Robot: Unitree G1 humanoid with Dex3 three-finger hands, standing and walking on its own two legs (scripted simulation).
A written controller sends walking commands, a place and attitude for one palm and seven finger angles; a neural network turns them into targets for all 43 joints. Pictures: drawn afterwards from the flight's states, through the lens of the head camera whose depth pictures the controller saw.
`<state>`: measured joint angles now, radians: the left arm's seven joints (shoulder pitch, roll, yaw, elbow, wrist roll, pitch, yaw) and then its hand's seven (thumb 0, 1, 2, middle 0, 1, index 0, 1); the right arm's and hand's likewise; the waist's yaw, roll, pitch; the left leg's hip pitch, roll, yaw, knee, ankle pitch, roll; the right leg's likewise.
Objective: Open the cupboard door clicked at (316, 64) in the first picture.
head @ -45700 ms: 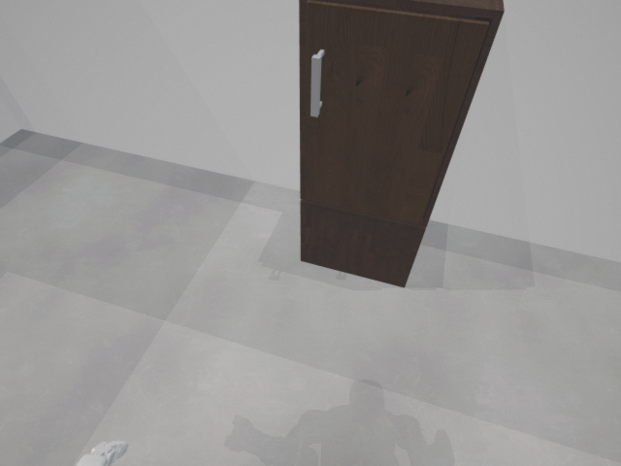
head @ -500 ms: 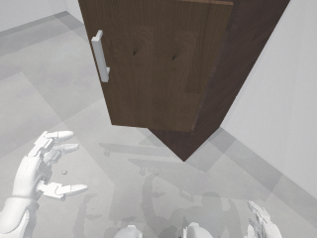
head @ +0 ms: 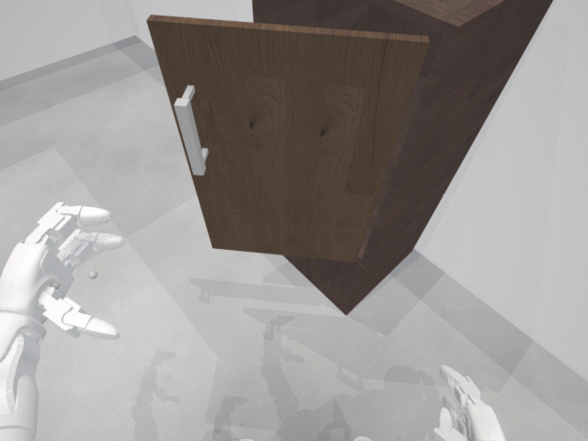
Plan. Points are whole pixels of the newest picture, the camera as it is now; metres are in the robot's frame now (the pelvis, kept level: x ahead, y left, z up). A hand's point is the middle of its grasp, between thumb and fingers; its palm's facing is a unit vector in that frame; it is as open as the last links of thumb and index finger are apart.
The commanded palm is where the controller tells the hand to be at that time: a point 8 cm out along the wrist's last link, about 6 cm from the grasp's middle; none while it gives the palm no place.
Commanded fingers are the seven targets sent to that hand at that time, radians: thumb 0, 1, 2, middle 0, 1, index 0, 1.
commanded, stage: raise the hand with hooked fingers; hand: left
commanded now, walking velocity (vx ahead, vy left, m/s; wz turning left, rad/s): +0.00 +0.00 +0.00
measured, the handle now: (194, 132) +0.57 +0.22 +0.07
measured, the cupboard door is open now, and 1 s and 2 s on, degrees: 41 41 41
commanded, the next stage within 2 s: move the hooked fingers beside the handle in 0.54 s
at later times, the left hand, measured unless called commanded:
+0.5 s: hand (105, 272) +0.28 +0.26 +0.09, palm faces +0.02 -1.00 -0.06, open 13.9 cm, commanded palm +0.26 +0.30 +0.09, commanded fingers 0.00 -0.50 0.30 -0.30 -1.20 -0.30 -1.20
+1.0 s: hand (120, 231) +0.34 +0.26 +0.09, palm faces -0.02 -1.00 -0.02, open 14.0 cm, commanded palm +0.32 +0.31 +0.08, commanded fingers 0.00 -0.50 0.30 -0.30 -1.20 -0.30 -1.20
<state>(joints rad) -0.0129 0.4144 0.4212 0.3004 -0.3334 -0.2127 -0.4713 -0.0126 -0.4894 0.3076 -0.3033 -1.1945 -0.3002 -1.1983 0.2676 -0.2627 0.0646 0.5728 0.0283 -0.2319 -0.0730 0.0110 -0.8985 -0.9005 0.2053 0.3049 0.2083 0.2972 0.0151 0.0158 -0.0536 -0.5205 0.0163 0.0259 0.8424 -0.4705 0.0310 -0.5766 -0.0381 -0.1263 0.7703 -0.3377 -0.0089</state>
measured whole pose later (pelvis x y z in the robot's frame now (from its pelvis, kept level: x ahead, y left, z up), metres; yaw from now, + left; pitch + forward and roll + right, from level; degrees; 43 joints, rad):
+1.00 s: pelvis -0.02 -0.01 +0.00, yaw -1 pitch +10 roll -1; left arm -0.35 0.50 0.47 0.71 -0.29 -0.26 -0.54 -0.01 -0.50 0.30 -0.30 -1.20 -0.30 -1.20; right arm 0.30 -0.29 0.06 0.59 0.03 -0.18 -0.08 0.01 -0.90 -0.90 0.20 0.30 0.21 0.30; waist -0.04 0.00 -0.05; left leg -0.56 0.03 0.04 0.82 -0.43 0.02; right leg -0.63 -0.03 -0.11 0.76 -0.30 -0.03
